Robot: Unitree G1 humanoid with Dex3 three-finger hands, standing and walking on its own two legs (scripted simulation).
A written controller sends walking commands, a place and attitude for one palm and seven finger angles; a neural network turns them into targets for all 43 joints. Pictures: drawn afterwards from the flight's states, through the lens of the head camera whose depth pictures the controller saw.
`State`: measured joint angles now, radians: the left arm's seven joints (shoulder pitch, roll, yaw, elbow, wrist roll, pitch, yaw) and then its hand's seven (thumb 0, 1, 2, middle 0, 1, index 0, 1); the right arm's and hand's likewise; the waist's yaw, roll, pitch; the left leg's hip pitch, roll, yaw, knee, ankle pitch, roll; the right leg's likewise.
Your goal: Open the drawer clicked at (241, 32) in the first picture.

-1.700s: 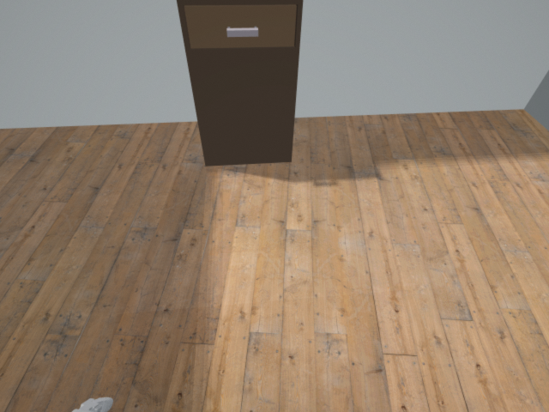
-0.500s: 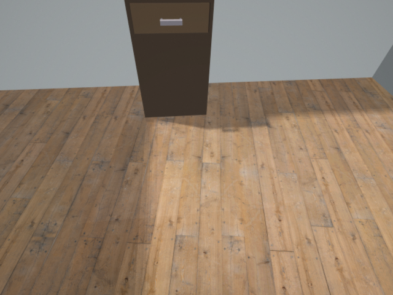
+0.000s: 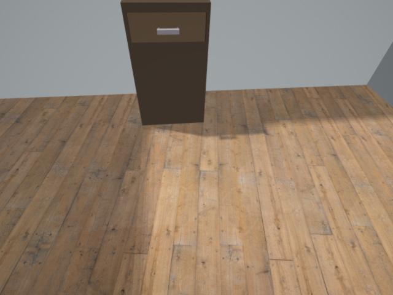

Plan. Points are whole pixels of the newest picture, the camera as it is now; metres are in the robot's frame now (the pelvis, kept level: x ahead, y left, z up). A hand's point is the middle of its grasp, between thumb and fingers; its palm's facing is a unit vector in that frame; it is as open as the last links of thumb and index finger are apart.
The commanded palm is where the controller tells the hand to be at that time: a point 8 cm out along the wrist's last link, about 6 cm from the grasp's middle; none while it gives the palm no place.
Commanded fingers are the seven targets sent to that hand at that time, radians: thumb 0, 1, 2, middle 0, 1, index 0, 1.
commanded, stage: walk to a spot facing it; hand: left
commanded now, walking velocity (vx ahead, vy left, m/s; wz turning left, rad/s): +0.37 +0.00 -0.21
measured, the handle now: (168, 30) +1.48 +0.27 -0.04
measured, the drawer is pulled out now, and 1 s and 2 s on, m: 0.00 0.00 0.00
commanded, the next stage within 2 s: turn to face it in 1.30 s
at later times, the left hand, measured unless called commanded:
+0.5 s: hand out of the picture +0.12 +0.13 -0.17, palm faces -0.04 -0.98 -0.18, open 7.3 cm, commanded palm none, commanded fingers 0.00 0.90 0.90 -0.20 -0.30 -0.20 -0.30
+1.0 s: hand (158, 178) +0.51 +0.16 -0.17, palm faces -0.11 -0.98 -0.17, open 7.3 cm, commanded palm none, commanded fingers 0.00 0.90 0.90 -0.20 -0.30 -0.20 -0.30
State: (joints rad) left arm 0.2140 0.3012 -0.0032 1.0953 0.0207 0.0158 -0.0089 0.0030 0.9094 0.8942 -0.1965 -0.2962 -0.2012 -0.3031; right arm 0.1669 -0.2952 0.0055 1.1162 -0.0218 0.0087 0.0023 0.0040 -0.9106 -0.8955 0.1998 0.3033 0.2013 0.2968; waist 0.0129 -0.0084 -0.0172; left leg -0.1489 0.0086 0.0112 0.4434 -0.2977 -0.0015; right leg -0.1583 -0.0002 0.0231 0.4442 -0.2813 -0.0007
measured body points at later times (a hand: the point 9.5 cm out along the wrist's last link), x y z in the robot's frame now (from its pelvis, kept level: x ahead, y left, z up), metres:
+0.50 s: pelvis +0.17 -0.04 -0.01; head +0.19 -0.05 +0.44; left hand +0.12 +0.18 -0.15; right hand +0.17 -0.27 -0.17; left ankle +0.21 +0.10 -0.66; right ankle +0.05 -0.10 -0.74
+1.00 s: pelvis +0.43 -0.01 +0.00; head +0.43 +0.01 +0.45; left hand +0.52 +0.22 -0.16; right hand +0.38 -0.24 -0.15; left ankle +0.42 +0.05 -0.74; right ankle +0.47 -0.17 -0.66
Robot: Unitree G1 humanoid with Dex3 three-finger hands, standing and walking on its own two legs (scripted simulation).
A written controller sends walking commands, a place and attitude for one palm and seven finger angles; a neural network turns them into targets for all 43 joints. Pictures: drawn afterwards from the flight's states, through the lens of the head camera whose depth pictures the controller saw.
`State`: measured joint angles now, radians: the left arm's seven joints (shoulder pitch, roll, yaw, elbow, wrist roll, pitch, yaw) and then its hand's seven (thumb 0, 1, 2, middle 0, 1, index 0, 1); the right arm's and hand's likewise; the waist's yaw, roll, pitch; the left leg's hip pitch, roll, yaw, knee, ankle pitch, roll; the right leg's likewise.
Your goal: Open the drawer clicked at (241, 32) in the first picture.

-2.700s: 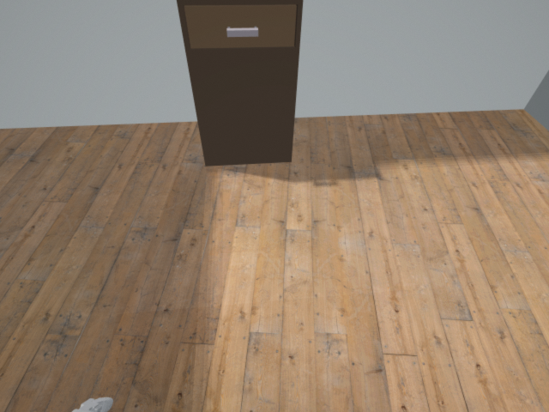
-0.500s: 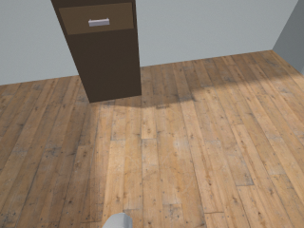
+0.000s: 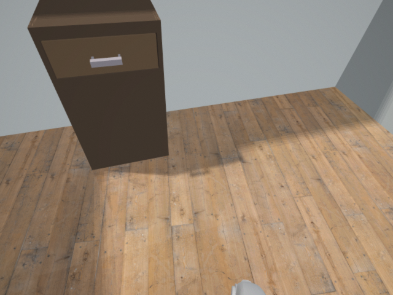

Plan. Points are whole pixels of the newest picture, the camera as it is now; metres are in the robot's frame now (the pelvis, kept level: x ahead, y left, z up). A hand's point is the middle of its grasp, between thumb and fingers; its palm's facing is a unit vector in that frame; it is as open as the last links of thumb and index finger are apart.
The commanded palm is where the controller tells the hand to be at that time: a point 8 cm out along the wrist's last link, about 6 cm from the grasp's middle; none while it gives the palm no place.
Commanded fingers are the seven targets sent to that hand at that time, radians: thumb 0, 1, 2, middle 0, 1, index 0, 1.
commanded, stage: walk to a spot facing it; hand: left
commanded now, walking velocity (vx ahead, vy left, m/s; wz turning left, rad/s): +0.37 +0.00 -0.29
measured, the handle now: (106, 59) +0.99 +0.45 -0.04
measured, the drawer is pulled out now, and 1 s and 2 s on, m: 0.00 0.00 0.00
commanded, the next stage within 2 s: turn to face it in 0.30 s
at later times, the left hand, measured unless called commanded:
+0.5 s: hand (162, 224) +0.33 +0.12 -0.17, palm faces -0.05 -0.98 -0.22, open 7.1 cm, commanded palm none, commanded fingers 0.00 0.90 0.90 -0.20 -0.30 -0.20 -0.30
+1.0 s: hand (139, 213) +0.37 +0.19 -0.18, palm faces +0.21 -0.95 -0.23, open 7.3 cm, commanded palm none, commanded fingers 0.00 0.90 0.90 -0.20 -0.30 -0.20 -0.30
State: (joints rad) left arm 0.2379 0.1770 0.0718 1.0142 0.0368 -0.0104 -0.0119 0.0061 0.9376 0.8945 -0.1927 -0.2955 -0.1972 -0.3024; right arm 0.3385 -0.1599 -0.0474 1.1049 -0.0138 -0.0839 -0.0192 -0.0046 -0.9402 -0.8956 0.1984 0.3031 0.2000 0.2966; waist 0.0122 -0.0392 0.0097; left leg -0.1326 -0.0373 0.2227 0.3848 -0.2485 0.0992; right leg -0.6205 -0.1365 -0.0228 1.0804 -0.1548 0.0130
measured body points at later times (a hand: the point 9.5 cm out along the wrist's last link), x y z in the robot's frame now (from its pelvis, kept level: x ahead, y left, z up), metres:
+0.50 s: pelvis +0.24 -0.06 +0.00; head +0.25 -0.07 +0.45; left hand +0.34 +0.17 -0.15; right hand +0.19 -0.28 -0.16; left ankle +0.23 +0.08 -0.66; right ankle +0.24 -0.14 -0.74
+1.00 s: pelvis +0.34 -0.02 +0.00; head +0.36 +0.00 +0.44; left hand +0.36 +0.24 -0.16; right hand +0.46 -0.24 -0.14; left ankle +0.40 +0.06 -0.74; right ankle +0.35 -0.19 -0.67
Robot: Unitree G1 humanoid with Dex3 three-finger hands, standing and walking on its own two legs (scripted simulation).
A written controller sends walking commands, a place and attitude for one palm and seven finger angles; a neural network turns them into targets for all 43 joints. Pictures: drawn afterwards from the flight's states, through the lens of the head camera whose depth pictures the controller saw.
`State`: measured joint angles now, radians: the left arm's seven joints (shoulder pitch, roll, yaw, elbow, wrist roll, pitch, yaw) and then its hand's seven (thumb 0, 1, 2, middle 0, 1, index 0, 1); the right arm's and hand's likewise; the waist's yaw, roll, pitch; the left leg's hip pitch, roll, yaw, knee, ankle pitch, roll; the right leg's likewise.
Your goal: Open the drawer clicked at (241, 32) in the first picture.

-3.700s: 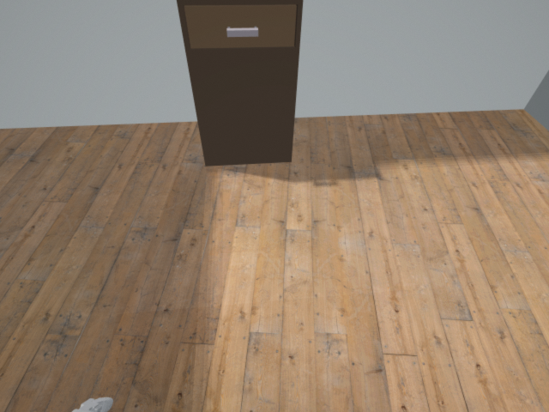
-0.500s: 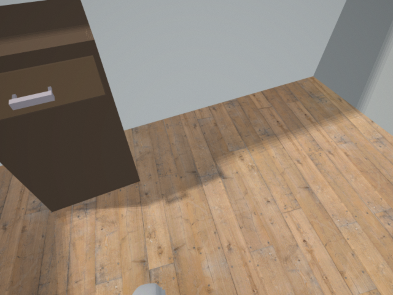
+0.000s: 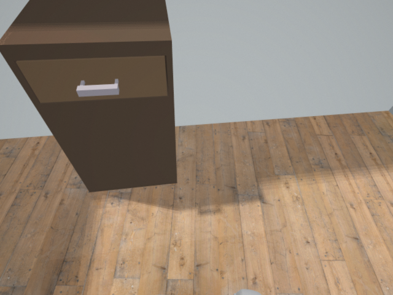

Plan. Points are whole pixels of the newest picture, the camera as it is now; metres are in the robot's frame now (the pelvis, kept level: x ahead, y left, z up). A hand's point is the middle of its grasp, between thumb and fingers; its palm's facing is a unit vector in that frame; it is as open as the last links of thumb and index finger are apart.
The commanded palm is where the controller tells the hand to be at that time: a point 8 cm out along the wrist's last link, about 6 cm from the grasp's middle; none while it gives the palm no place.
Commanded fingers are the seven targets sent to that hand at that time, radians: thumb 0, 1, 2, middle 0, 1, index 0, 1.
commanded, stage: turn to face it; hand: left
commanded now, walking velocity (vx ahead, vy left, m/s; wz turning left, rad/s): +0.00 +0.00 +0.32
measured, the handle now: (99, 86) +0.71 +0.37 -0.03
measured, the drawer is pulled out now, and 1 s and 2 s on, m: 0.00 0.00 0.00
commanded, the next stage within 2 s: take the last steps up to it in 0.24 s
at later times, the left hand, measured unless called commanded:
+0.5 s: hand out of the picture -0.01 +0.14 -0.16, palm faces +0.25 -0.94 -0.22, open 7.3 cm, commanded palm none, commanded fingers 0.00 0.90 0.90 -0.20 -0.30 -0.20 -0.30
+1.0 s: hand out of the picture +0.12 +0.20 -0.16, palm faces +0.21 -0.96 -0.20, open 7.4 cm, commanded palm none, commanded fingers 0.00 0.90 0.90 -0.20 -0.30 -0.20 -0.30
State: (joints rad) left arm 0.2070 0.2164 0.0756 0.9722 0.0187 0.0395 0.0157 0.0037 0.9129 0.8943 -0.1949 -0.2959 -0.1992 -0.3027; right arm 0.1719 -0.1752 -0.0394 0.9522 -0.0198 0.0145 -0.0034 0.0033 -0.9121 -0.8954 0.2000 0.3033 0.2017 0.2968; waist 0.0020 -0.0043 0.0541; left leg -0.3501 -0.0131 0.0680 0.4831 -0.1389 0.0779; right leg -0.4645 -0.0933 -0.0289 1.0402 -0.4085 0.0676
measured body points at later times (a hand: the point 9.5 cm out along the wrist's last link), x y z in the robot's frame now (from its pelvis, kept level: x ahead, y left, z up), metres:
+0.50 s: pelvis +0.00 -0.05 +0.01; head +0.01 -0.06 +0.46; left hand -0.02 +0.19 -0.14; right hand +0.09 -0.29 -0.15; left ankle -0.05 +0.09 -0.69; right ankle +0.01 -0.16 -0.74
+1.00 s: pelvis +0.09 +0.01 +0.00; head +0.11 +0.00 +0.45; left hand +0.11 +0.25 -0.15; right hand +0.06 -0.21 -0.16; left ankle -0.04 +0.09 -0.74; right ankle +0.21 -0.09 -0.72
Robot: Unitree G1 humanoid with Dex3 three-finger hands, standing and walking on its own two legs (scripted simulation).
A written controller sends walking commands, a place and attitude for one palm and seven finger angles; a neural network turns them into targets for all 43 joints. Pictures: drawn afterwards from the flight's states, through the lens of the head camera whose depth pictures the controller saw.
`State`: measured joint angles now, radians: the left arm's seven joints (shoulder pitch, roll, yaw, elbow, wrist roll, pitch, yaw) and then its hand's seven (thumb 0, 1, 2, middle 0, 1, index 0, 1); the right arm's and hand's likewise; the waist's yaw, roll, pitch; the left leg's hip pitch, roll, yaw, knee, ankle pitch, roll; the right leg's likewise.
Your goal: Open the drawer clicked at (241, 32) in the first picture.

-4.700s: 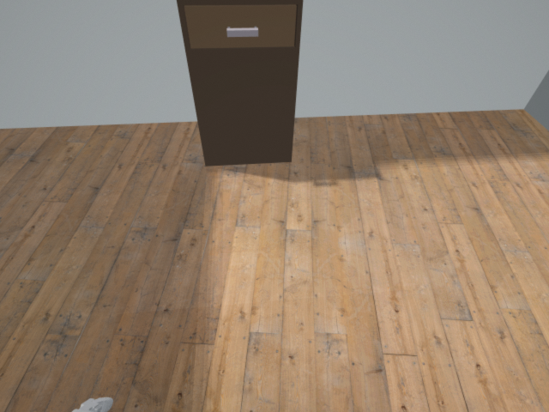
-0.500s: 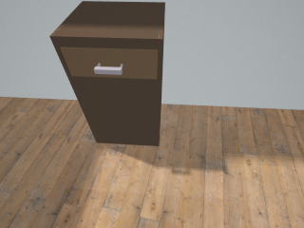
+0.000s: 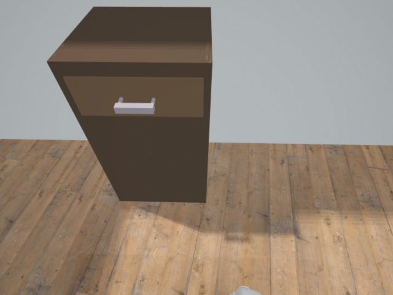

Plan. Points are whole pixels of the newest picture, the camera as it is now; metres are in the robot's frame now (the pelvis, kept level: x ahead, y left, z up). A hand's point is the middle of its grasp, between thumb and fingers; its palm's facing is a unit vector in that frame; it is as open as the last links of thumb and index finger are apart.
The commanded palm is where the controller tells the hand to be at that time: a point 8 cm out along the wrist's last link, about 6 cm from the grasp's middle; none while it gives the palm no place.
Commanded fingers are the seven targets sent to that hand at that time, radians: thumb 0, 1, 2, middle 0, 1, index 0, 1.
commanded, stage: take the last steps up to it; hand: left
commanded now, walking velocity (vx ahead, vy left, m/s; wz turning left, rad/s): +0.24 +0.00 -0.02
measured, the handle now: (135, 104) +0.68 +0.23 -0.03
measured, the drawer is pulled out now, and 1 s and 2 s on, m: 0.00 0.00 0.00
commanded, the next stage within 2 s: come to a stop and stand still in 0.28 s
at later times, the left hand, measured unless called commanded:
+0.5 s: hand out of the picture +0.12 +0.18 -0.18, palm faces +0.10 -0.99 -0.14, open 7.3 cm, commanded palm none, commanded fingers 0.00 0.90 0.90 -0.20 -0.30 -0.20 -0.30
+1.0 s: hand (140, 277) +0.19 +0.15 -0.15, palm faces +0.01 -0.96 -0.27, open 7.3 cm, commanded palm none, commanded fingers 0.00 0.90 0.90 -0.20 -0.30 -0.20 -0.30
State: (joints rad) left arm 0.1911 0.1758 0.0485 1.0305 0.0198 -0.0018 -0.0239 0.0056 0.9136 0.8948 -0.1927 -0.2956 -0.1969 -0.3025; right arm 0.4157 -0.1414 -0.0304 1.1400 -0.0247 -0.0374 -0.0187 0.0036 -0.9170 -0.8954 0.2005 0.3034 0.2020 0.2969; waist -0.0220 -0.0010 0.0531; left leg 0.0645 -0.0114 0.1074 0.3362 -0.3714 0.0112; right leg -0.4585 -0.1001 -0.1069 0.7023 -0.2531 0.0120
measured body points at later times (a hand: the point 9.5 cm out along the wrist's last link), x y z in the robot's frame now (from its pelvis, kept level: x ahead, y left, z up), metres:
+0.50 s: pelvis +0.14 +0.01 +0.00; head +0.14 +0.04 +0.45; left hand +0.12 +0.23 -0.17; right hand +0.20 -0.22 -0.14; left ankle +0.18 +0.12 -0.74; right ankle +0.12 -0.11 -0.73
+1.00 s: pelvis +0.14 -0.05 +0.01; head +0.14 -0.08 +0.45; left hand +0.19 +0.20 -0.13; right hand +0.16 -0.29 -0.17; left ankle +0.16 +0.11 -0.71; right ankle +0.12 -0.14 -0.73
